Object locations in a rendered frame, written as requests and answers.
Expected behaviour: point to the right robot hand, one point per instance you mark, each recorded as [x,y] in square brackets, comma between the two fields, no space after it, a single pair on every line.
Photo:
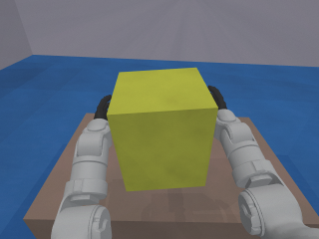
[218,98]

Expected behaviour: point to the pedestal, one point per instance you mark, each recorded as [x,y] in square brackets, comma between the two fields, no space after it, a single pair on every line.
[199,212]

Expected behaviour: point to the right robot forearm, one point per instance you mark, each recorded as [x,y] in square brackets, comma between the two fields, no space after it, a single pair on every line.
[249,167]

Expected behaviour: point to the carton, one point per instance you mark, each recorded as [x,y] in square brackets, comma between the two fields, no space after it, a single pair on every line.
[162,123]

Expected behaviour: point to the left robot forearm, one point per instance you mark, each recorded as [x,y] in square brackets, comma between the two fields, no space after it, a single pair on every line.
[87,185]

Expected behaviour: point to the robot right upper arm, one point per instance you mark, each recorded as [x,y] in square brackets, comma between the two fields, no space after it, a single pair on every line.
[271,212]

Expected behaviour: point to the robot left upper arm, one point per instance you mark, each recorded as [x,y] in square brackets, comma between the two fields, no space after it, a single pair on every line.
[83,222]

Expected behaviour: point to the left robot hand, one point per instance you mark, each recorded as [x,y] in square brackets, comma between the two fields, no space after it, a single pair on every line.
[102,108]

